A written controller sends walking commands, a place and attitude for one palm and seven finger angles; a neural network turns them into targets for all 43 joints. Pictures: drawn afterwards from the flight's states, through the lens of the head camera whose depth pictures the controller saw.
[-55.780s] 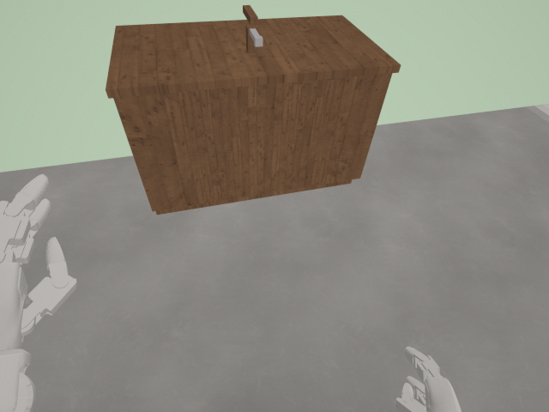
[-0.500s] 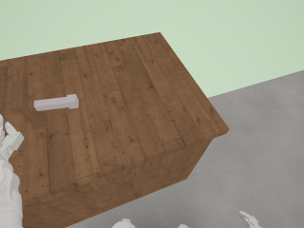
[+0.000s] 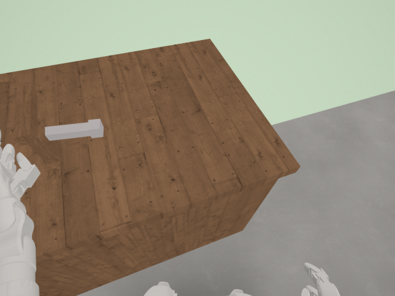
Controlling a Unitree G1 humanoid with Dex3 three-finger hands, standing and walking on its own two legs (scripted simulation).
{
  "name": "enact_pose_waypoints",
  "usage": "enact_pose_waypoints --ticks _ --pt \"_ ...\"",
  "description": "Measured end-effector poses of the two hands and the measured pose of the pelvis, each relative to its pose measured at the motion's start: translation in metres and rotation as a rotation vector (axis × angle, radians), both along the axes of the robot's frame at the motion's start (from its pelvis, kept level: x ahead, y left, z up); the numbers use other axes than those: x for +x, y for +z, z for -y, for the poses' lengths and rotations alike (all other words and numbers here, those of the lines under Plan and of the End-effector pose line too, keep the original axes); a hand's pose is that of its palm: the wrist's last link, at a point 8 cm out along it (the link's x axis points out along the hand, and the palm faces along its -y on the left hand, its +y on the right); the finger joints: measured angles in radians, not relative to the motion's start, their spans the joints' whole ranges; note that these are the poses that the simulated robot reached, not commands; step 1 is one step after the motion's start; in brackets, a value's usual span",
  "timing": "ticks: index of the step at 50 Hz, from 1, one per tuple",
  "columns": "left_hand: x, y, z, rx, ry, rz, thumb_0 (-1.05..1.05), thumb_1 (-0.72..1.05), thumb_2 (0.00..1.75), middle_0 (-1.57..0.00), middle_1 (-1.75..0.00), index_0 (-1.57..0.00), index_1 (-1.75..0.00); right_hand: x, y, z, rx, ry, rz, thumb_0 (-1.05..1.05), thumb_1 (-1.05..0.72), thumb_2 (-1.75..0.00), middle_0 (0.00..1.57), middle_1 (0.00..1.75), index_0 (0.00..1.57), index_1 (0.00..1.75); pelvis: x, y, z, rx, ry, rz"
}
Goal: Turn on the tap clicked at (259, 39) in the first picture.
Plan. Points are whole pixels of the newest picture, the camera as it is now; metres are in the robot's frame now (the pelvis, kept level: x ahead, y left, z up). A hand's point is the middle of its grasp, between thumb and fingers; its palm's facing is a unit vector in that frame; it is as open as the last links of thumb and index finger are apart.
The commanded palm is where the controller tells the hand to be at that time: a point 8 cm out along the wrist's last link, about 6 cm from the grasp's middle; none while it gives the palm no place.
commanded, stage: push the lever round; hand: left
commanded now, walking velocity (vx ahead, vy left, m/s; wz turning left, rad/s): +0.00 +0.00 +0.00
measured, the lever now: (95, 128) +0.43 +0.25 +0.06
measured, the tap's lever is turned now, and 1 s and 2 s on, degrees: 80 80 80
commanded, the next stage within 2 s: none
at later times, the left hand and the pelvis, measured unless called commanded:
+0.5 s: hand (48, 167) +0.33 +0.31 +0.06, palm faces +0.58 -0.81 -0.10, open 7.8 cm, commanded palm +0.28 +0.34 +0.05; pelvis +0.01 -0.01 +0.00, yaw +0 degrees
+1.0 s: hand (60, 166) +0.34 +0.29 +0.06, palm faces +0.66 -0.74 -0.08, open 7.9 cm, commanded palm +0.30 +0.31 +0.05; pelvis +0.00 -0.02 +0.00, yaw +0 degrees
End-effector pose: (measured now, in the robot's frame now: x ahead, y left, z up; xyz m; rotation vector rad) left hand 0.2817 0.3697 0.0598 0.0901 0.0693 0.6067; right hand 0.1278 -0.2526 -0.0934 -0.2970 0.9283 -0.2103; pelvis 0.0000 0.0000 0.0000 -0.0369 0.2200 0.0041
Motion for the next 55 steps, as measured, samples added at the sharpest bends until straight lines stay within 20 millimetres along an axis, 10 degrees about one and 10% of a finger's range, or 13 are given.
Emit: enact_pose_waypoints --ticks 55 --pt "0.006 0.000 0.056 0.004 0.152 0.057 0.02 0.90 0.90 -0.16 -0.15 -0.13 -0.15 -0.005 -0.010 0.017 0.032 0.002 -0.038 0.01 -0.91 -0.90 0.21 0.30 0.20 0.30 0.002 -0.001 0.018 0.015 0.007 0.010"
